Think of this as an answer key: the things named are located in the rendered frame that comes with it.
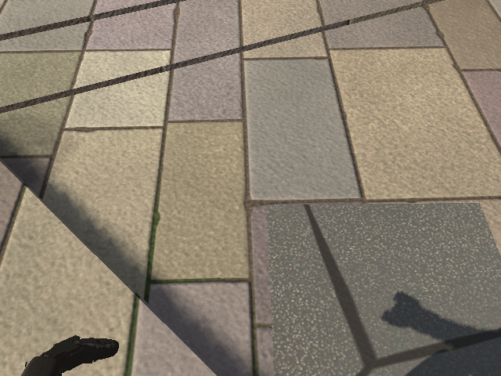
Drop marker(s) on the robot left hand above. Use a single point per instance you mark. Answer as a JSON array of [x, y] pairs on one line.
[[70, 353]]

